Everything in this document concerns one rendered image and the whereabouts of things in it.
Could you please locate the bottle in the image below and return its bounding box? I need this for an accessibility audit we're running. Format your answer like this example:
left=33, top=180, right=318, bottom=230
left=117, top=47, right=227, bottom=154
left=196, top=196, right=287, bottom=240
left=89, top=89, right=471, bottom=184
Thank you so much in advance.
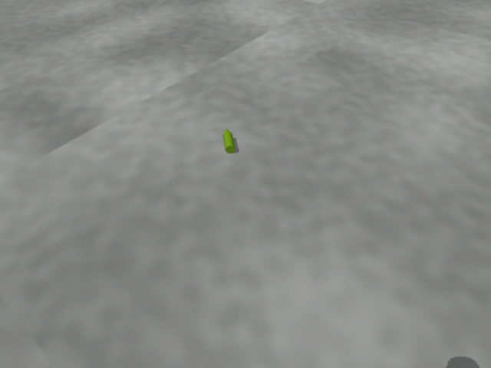
left=223, top=129, right=236, bottom=153

